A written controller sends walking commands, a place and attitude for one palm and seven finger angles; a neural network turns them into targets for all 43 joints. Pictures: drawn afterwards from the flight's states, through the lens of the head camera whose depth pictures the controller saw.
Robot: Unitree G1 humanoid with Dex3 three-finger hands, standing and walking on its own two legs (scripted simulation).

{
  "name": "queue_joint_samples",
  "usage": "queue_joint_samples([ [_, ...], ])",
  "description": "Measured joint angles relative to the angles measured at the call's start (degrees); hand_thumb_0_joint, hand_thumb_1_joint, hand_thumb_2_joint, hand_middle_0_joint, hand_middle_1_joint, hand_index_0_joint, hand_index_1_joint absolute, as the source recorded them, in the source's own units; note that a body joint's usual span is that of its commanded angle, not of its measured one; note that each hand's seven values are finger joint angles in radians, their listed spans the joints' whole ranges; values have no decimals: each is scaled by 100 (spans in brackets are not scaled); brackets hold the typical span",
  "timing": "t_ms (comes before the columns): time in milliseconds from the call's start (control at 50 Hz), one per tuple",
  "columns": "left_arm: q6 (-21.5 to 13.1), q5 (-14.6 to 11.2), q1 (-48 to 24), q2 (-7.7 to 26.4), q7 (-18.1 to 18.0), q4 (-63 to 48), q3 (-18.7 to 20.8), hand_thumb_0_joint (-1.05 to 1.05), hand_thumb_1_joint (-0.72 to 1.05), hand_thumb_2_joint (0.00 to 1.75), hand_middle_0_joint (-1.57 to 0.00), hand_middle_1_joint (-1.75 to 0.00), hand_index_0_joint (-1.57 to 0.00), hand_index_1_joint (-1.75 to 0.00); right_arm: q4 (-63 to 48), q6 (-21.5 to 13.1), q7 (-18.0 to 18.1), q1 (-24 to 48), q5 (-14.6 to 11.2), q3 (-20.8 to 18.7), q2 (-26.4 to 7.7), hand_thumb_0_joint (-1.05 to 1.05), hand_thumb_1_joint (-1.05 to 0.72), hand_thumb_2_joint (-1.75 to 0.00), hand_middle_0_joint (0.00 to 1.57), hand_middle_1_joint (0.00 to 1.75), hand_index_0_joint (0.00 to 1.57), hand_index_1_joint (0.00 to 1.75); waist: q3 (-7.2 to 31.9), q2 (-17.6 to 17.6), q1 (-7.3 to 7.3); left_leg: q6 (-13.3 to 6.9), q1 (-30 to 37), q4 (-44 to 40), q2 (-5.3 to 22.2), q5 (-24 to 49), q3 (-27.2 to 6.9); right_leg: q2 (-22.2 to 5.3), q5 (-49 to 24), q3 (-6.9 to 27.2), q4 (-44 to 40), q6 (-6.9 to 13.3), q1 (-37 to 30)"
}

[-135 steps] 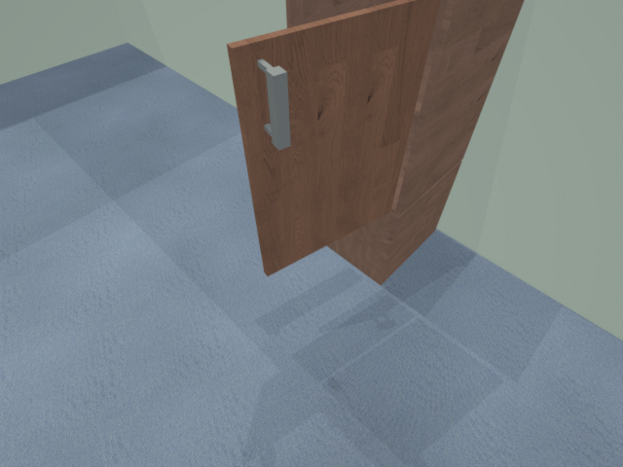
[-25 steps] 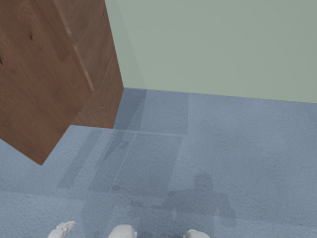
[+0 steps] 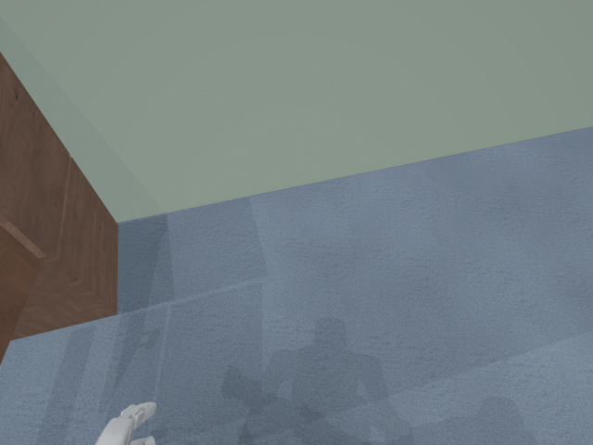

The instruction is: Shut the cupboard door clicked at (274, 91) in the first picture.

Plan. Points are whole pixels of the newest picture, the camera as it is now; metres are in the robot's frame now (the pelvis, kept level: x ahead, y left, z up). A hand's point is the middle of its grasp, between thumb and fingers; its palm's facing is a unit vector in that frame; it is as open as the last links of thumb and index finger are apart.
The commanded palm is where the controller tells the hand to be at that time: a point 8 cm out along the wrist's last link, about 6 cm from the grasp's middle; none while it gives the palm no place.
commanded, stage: walk to a spot facing it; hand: left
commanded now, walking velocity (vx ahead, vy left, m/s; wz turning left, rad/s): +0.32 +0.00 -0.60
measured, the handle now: out of the picture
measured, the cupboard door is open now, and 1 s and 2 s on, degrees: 77 77 77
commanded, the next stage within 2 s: turn to face it in 0.84 s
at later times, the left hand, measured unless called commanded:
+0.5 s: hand (218, 308) +0.35 +0.15 -0.15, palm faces -0.28 -0.95 -0.16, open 7.4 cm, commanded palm none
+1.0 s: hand (283, 233) +0.54 +0.04 -0.18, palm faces -0.46 -0.88 -0.14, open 7.4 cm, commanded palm none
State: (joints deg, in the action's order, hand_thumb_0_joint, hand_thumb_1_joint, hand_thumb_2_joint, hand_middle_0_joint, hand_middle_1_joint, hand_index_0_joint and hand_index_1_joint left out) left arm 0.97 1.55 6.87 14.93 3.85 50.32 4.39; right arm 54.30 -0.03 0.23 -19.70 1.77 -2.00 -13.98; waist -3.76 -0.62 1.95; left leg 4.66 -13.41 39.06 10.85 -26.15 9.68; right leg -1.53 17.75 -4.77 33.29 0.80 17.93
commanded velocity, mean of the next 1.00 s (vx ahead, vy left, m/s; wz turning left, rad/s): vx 0.29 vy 0.00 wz -0.38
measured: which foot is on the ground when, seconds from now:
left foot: up 0.00-0.26, down 0.28-0.62, up 0.64-0.96, down 0.98-1.00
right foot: down 0.00-0.28, up 0.30-0.60, down 0.62-0.96, up 0.98-1.00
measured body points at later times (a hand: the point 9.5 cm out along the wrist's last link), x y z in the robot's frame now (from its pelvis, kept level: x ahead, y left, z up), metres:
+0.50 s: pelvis +0.20 -0.01 +0.02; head +0.25 -0.01 +0.46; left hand +0.36 +0.20 -0.13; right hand +0.15 -0.25 -0.12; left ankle +0.19 +0.14 -0.72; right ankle +0.18 -0.14 -0.67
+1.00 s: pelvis +0.44 -0.11 +0.00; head +0.48 -0.11 +0.45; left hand +0.56 +0.09 -0.17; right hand +0.42 -0.38 -0.12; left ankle +0.57 -0.04 -0.73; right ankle +0.29 -0.17 -0.71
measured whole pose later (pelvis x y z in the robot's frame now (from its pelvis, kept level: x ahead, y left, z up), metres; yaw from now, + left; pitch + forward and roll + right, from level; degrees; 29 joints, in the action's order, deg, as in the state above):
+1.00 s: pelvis +0.44 -0.11 +0.00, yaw -32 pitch +1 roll -1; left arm -1.1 0.6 17.1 11.0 1.3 59.5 3.8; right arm 52.5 -4.3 -0.1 -6.9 2.1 -1.6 -11.3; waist -3.3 2.1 -0.6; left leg 0.8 -24.1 34.4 5.5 -8.3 4.8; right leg 1.2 27.3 1.0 42.0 0.7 11.2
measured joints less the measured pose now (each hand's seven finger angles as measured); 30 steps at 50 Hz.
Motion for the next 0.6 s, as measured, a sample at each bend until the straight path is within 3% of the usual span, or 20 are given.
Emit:
queue_joint_samples([
  [60, -144, -39, 81, -135, -176, 90, -19, 0, 90, 90, -20, -30, -20, -30, 153, 165, -23, 252, -53, -65, -85, 1, -91, -89, 20, 30, 20, 30, -111, -95, 7, -51, -792, 1924, -252, -390, -547, 103, 212, 102, 157, 44, -150],
  [100, -174, -32, 252, -194, -251, 161, -26, 0, 90, 90, -20, -30, -20, -30, 127, 164, -45, 455, -46, -94, -72, 1, -91, -89, 20, 30, 20, 30, -111, -35, -40, -19, -1202, 2266, -371, -159, -602, 133, 231, 265, -128, 24, -362],
  [180, -203, -4, 573, -220, -268, 408, -27, 0, 90, 90, -20, -30, -20, -30, -153, 30, -109, 912, -53, -103, 75, 1, -91, -89, 20, 30, 20, 30, -159, 233, -132, 16, -1482, 1222, -513, 345, -578, 115, 126, 686, -616, -29, -723],
  [260, -140, -16, 841, -252, -211, 650, -6, 0, 90, 90, -20, -30, -20, -30, -395, -219, -113, 1182, -59, -46, 159, 1, -91, -89, 20, 30, 20, 30, -169, 368, -206, -38, -1052, -401, -677, 1016, -463, 105, 500, 1047, -410, -135, -947],
  [280, -111, -36, 934, -295, -198, 679, -1, 0, 90, 90, -20, -30, -20, -30, -463, -319, -98, 1177, -28, -22, 108, 1, -91, -89, 20, 30, 20, 30, -102, 252, -216, -172, -924, -676, -612, 1166, -513, 200, 699, 1021, 25, -99, -804],
  [320, -12, -55, 910, -238, -189, 770, 17, 0, 90, 90, -20, -30, -20, -30, -462, -430, -22, 1183, 41, 11, 189, 1, -91, -89, 20, 30, 20, 30, -112, 311, -199, -366, -890, -257, -560, 1104, -377, 243, 1169, 926, 1699, -16, -267],
  [360, 39, -23, 811, -160, -173, 769, 63, 1, 90, 90, -20, -30, -20, -30, -441, -439, -6, 1006, 75, 58, 288, 0, -91, -89, 20, 30, 20, 30, -66, 381, -190, -389, -632, -272, -512, 884, -246, 191, 1056, 668, 3017, 0, 294],
  [400, 65, 12, 591, -117, -122, 675, 107, 1, 90, 90, -20, -30, -19, -30, -349, -431, 21, 762, 81, 77, 353, 0, -91, -89, 20, 30, 20, 30, -47, 391, -200, -299, -309, -613, -483, 892, -178, 36, 643, 396, 3498, -52, 758],
  [480, 45, 19, 141, -163, -3, 319, 82, 1, 91, 90, -19, -30, -19, -30, -32, -357, 36, 349, 73, 82, 346, 0, -91, -89, 20, 30, 20, 30, -93, 238, -222, -233, 303, -1336, -403, 973, -2, -238, 100, 105, 2516, -131, 1234],
  [600, -27, 27, -198, -158, 49, 91, 35, 0, 91, 90, -19, -30, -19, -30, 266, -182, -26, -144, 79, -18, 160, 1, -91, -89, 20, 30, 20, 30, -107, 8, 8, 66, 1001, -1306, -195, 369, 418, -215, -265, -171, 568, -22, 936],
])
